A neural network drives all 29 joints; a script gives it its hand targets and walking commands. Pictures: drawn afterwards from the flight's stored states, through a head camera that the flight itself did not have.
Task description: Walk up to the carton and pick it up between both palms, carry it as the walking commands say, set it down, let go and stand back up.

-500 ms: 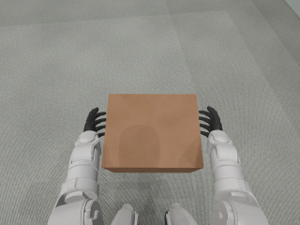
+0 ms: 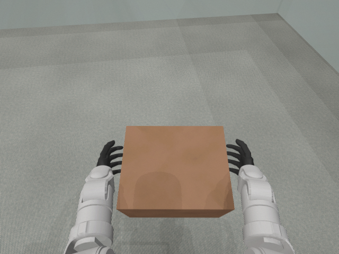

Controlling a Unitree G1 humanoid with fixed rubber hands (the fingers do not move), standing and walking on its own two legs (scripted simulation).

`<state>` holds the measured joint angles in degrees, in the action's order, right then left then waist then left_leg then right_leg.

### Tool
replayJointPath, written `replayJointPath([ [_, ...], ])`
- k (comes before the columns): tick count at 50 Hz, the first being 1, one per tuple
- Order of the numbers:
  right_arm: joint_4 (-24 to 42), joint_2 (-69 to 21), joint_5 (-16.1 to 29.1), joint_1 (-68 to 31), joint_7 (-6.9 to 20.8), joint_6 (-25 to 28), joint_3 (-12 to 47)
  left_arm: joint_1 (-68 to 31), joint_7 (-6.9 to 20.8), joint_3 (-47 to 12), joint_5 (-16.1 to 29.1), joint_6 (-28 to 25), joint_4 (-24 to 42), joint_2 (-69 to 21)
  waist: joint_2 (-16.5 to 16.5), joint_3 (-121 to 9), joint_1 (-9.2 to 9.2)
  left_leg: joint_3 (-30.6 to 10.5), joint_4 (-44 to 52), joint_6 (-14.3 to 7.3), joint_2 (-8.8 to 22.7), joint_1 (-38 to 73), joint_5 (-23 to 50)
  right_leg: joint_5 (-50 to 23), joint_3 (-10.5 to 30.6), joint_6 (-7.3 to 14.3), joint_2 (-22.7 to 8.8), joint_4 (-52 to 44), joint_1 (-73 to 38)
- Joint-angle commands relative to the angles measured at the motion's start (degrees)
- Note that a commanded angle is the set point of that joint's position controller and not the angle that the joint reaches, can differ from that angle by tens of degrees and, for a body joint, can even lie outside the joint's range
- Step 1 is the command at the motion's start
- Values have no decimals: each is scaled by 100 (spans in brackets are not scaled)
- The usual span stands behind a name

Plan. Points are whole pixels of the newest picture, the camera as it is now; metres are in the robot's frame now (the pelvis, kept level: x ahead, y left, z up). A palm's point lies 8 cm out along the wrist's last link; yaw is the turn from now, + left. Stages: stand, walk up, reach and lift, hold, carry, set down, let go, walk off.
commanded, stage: reach and lift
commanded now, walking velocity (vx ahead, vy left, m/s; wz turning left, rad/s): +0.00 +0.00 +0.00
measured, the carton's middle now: (174, 173) +0.34 -0.01 -0.09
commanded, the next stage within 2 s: hold in 1.62 s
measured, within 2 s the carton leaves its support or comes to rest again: neither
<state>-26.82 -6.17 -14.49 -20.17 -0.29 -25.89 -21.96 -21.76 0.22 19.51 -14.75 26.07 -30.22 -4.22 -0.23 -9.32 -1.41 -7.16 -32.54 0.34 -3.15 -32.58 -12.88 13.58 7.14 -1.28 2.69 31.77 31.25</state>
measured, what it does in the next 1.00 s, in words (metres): stands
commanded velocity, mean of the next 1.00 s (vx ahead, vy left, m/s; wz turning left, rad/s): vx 0.00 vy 0.00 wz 0.00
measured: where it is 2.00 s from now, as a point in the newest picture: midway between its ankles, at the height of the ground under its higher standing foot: outside the picture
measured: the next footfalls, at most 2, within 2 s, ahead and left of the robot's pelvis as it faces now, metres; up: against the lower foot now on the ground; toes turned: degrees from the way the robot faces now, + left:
none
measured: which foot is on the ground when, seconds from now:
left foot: down 0.00-1.00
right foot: down 0.00-1.00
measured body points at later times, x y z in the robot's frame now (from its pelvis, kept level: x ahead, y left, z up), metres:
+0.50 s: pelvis +0.01 -0.01 +0.02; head -0.03 +0.00 +0.47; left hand +0.32 +0.17 +0.04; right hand +0.31 -0.19 +0.05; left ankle +0.02 +0.12 -0.73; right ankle +0.01 -0.13 -0.73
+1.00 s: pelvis +0.01 -0.01 +0.02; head -0.04 +0.00 +0.47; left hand +0.31 +0.17 +0.05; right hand +0.30 -0.19 +0.06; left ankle +0.02 +0.12 -0.73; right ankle +0.01 -0.13 -0.73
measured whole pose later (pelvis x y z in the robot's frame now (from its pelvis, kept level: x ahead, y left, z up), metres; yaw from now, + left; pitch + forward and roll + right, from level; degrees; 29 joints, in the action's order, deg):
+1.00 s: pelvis +0.01 -0.01 +0.02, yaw +0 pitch -5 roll +0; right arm -16.3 -6.6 -17.4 -15.2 0.9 -41.4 -16.6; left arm -14.7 2.1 16.3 -17.8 42.3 -16.2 -6.3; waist -0.8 -2.7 -0.6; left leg -6.9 -17.2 0.3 -2.2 -3.3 -8.8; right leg 10.0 6.9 -0.4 1.6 17.7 2.7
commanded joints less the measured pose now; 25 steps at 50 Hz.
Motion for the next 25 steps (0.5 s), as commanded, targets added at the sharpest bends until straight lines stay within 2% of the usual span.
replayJointPath([
  [1, -58, -5235, 1175, -3041, 1869, 18, 3353, -3109, 1834, -3202, 1178, -124, 188, -5452, 134, -2364, 0, 315, 466, 3, -214, 1847, 1453, -1483, -451, 109, 335, -416, -1358],
  [9, 110, -5300, 1269, -2914, 1871, -286, 3458, -2990, 1887, -3249, 1233, 145, 456, -5401, 60, -1711, 22, 358, 913, -28, -220, 2246, 1165, -1286, -419, 81, 279, -854, -1964],
  [25, 879, -5348, 1533, -2708, 1840, -1052, 3803, -2887, 1990, -3554, 1572, 883, 1184, -5316, -2, -1061, 14, 369, 1477, -64, -198, 3166, 1325, -1428, -359, 27, 195, -1419, -2792],
])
